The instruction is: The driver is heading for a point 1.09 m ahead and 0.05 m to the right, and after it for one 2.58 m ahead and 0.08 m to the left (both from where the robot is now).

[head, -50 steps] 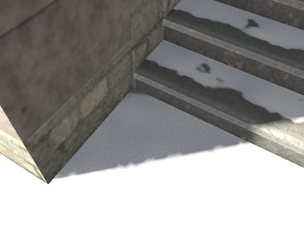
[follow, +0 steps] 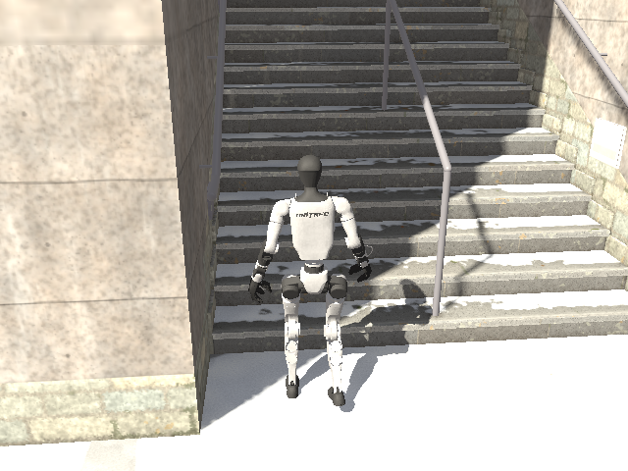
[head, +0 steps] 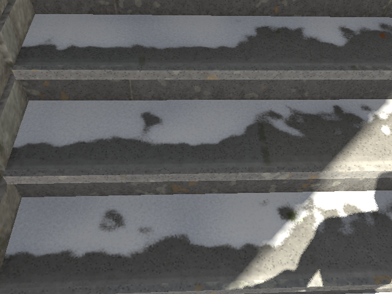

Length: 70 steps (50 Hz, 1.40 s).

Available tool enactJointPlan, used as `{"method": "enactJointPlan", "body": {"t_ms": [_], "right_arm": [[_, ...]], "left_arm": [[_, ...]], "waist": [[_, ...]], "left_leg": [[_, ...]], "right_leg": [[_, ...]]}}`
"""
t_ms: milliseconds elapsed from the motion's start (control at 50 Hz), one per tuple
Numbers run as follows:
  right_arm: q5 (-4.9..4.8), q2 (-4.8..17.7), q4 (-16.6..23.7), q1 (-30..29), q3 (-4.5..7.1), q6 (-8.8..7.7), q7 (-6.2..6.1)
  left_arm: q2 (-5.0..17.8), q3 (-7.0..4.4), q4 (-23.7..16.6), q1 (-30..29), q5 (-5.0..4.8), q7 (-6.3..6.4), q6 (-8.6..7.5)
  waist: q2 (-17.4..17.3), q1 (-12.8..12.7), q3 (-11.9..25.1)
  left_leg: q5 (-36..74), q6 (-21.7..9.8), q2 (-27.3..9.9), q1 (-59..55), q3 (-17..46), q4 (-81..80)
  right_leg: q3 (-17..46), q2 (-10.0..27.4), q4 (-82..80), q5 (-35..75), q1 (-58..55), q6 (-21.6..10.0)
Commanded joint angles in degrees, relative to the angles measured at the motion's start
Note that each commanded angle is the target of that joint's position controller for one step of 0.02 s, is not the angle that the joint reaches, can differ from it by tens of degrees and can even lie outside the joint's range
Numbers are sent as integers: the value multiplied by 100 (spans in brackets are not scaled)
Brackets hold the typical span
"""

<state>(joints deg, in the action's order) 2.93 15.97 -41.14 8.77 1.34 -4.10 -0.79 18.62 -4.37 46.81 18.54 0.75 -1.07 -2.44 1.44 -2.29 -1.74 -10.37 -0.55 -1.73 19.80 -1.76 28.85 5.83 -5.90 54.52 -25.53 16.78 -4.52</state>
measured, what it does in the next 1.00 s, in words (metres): climbs: right foot, then left foot 0.16 m higher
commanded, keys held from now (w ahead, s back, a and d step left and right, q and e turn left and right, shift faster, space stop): w+e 0.20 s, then w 0.80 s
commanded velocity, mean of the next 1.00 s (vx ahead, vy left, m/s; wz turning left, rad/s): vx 0.50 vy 0.00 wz -0.26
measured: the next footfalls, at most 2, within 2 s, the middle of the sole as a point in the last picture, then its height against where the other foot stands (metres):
right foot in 0.36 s outside the picture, level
left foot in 0.90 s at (203, 240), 0.16 m higher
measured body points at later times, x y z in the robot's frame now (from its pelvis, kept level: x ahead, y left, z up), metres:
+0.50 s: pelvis +0.21 -0.05 +0.00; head +0.23 -0.06 +0.45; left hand +0.38 +0.19 -0.11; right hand +0.22 -0.30 -0.14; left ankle +0.16 +0.09 -0.60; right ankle +0.22 -0.11 -0.74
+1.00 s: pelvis +0.47 -0.04 +0.07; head +0.49 -0.04 +0.52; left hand +0.56 +0.20 -0.07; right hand +0.57 -0.28 -0.05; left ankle +0.55 +0.01 -0.58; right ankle +0.30 -0.13 -0.52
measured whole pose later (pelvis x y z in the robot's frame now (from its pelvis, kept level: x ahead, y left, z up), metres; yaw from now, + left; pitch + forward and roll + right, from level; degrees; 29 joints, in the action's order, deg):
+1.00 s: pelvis +0.47 -0.04 +0.07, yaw -13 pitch +2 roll +1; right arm 1.6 9.1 -43.0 8.8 -1.0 -0.2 -1.9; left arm 12.9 -2.4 53.3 18.6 1.9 -1.3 -4.9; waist 1.6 -1.0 -0.1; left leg -27.8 -6.5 1.1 40.3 -9.2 64.8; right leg 7.3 -3.3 79.2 -7.4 23.7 -4.8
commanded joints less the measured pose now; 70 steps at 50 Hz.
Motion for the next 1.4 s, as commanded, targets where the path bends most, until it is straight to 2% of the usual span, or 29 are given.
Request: {"method": "enactJointPlan", "body": {"t_ms": [20,100,280,340,360,380,400,420,460,540,640,740,820,840,880,900,920,940,960,1000,1040,1060,1100,1140,1180,1240,1320,1360,1400], "right_arm": [[-66,665,20,680,202,-33,-37],[-113,668,-244,904,216,-228,59],[-159,883,-521,1085,281,-148,97],[-315,845,-502,1049,255,-63,70],[-298,617,-377,859,169,-56,61],[-240,-257,-106,1426,-41,-27,125],[-157,408,-345,1396,107,96,39],[-95,435,-269,1019,104,99,65],[-132,353,-309,807,118,74,126],[-59,5,-384,1087,61,268,141],[-123,-616,556,-717,-175,338,-113],[-146,-841,1498,-1714,-477,408,-130],[-71,-767,1433,-1191,-557,514,-7],[-174,-753,1189,-664,-553,492,-16],[-290,-420,747,755,-314,440,-68],[-162,-93,531,1378,-172,332,-35],[25,518,167,1902,51,286,-93],[-95,1220,-178,2202,269,410,-212],[-204,895,-112,1382,298,431,-239],[-104,-65,-447,508,109,282,-98],[-82,-858,-952,646,-74,42,-2],[-63,-900,-1165,847,-83,-62,92],[-120,-687,-1566,1128,-20,-159,185],[-157,-561,-1433,1005,-34,-219,187],[-216,-396,-1534,1581,-30,-340,126],[-165,11,-1653,2178,117,-366,33],[-255,-392,-2110,3146,2,-180,-217],[-312,-229,-1939,2929,62,-48,-282],[-316,135,-1551,2599,100,-115,-192]], "left_arm": [[338,-37,-411,-217,114,-71,37],[122,47,-576,-581,133,-217,177],[-8,247,-853,-1627,221,-257,177],[141,127,-267,-345,312,-112,73],[395,18,-28,518,358,-42,26],[1327,-130,-28,552,348,48,5],[1442,-277,37,915,114,101,80],[1059,-168,-30,406,26,123,77],[316,72,-115,-125,50,91,38],[292,118,153,96,38,86,-178],[66,256,771,1102,110,83,-269],[89,411,1222,1048,3,219,-304],[178,416,1195,916,-161,460,-198],[209,422,1040,675,-246,413,-206],[718,196,986,636,-297,331,-289],[927,61,866,308,-320,242,-319],[435,89,685,287,-227,125,-401],[-71,91,375,524,42,-79,-452],[-421,115,354,626,241,-154,-413],[-705,194,-244,-280,312,-100,-337],[-1078,347,-464,-198,209,38,-160],[-1186,400,-590,-187,115,43,-72],[-1377,499,-778,-444,104,111,12],[-1160,517,-1015,-941,90,86,67],[-1208,486,-1003,-1078,70,165,103],[-1282,514,-1445,-1907,175,270,70],[-1545,756,-2261,-3195,141,103,94],[-1567,816,-2249,-3231,115,-89,191],[-1403,671,-1817,-2291,-83,-89,174]], "waist": [[-862,374,128],[-910,318,283],[-998,423,202],[-613,-179,866],[-300,-648,1276],[1394,2,1502],[538,-464,1887],[489,-251,1024],[326,34,332],[226,359,264],[312,27,-342],[-26,228,-652],[-246,298,156],[65,557,554],[1185,1205,1791],[1013,1547,2260],[-103,1466,2128],[-2125,1137,2396],[-1010,624,2193],[232,120,143],[-68,-206,-162],[-341,-226,-158],[-362,-303,-252],[-178,-283,-339],[-544,-51,-14],[-543,167,-167],[-596,648,-268],[-325,775,103],[-622,271,952]], "left_leg": [[-192,-674,-1571,-1753,1667,-1721],[2350,-756,-1437,-1833,512,-1577],[3090,-488,-1344,-1547,-602,-1272],[4298,-411,-967,-1213,-1024,838],[2440,-210,-783,-39,-1035,2306],[-2246,95,-60,1720,-828,4115],[-1938,66,-42,1925,27,5026],[-1587,27,-241,2296,116,5361],[-1215,-25,-386,2334,10,5741],[-840,29,-294,2186,-102,6234],[-1968,-346,-251,6012,36,9522],[-2020,-372,-254,6209,-242,8689],[-1775,-529,-273,3539,-736,5913],[-1462,-610,70,1871,-1025,5024],[-1409,-708,512,269,-744,4248],[-1227,-775,614,-504,-436,2941],[-1913,-1144,-393,-1319,2003,1146],[66,-1410,-1647,-2029,5116,-639],[-1462,-1271,-1815,-1559,5534,-811],[-3703,-1183,-1434,346,3979,-814],[-2009,-866,-988,911,2399,-652],[-1479,-785,-920,761,1925,-737],[-684,-620,-702,408,1101,-686],[-267,-507,-511,906,467,-1092],[847,-836,-679,114,625,-1269],[157,-1081,-1002,-1412,1016,-1566],[549,-1026,-886,-2322,924,-2373],[2155,-1168,-801,-1864,416,-3231],[8039,-1149,-1029,-1677,-55,-2105]], "right_leg": [[-185,684,685,423,1792,61],[-395,705,680,927,1906,228],[-1030,594,-1667,1459,788,139],[-1221,-8,-2684,1836,-1159,-184],[-370,689,-2889,2040,-2499,-306],[2384,2733,-3144,4105,-3490,-910],[2613,2852,-3455,3457,-3217,-1515],[2039,2556,-3573,2629,-2462,-1490],[1378,1994,-3877,2248,-1402,-1091],[779,1703,-4178,2845,-675,-1129],[1374,2143,-4244,453,-1485,-1220],[774,1749,-4850,234,-656,-722],[-469,1635,-5417,4698,-1138,-704],[-875,1454,-4838,7860,-719,-680],[-615,1938,-2871,11387,-1526,-665],[-774,1755,-1497,10883,-1643,-471],[-619,1085,578,7550,-105,-196],[98,-395,2975,1475,1474,30],[1140,-118,4397,1599,2192,-43],[80,322,5275,2042,3360,-121],[300,273,5914,1971,3787,-240],[368,169,6317,1841,4151,-277],[527,186,6222,1589,4940,-359],[-30,177,4766,2019,4495,-148],[-598,162,5690,1768,4987,-81],[-727,602,6647,643,6705,-207],[-1296,1056,4984,99,6857,-241],[-1797,951,2853,271,4566,-221],[-2429,115,1566,135,1816,-358]]}}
